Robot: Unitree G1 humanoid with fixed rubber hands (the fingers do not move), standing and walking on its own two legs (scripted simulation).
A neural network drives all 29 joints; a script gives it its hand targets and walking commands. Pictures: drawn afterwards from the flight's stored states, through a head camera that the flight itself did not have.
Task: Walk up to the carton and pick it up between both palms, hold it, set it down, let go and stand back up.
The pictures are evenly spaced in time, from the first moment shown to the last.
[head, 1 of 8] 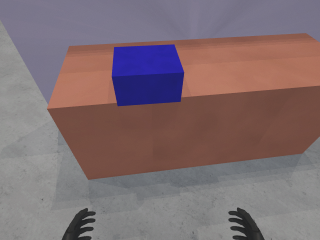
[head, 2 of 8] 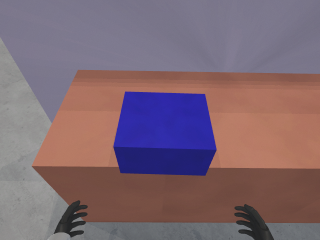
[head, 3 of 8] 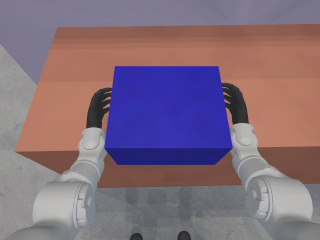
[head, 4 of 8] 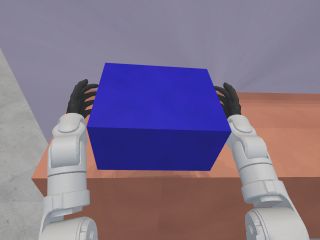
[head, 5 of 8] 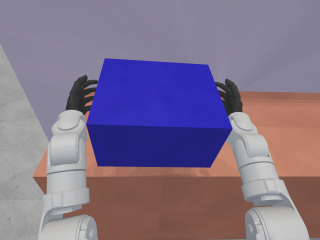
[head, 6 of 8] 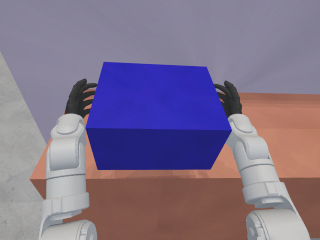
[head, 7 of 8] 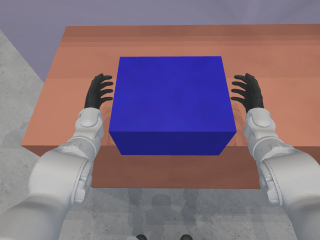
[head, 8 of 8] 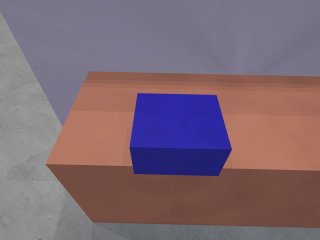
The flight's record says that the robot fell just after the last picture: no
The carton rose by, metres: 0.21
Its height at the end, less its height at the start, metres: +0.00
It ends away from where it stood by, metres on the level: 0.00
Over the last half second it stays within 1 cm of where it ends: yes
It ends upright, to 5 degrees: yes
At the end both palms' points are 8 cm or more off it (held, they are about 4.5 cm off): yes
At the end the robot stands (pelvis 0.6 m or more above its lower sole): yes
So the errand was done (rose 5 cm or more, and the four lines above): yes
